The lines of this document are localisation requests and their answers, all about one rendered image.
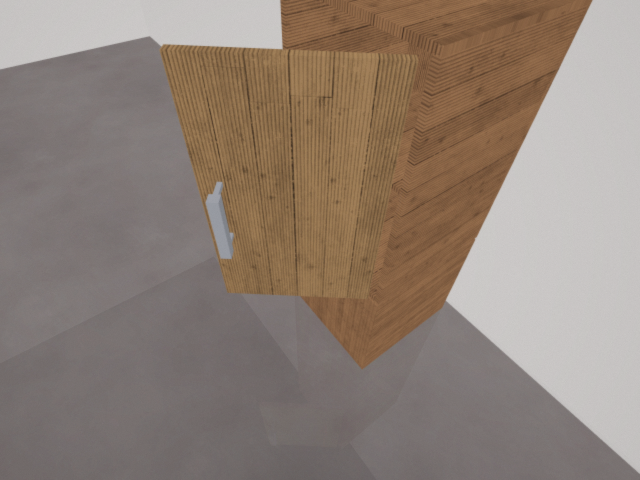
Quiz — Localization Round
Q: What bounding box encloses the handle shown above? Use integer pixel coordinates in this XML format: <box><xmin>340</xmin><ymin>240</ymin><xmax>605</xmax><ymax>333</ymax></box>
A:
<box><xmin>206</xmin><ymin>182</ymin><xmax>234</xmax><ymax>259</ymax></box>

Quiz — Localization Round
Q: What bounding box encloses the cupboard door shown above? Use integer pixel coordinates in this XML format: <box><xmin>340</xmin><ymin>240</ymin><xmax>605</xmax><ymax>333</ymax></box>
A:
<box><xmin>159</xmin><ymin>44</ymin><xmax>418</xmax><ymax>299</ymax></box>

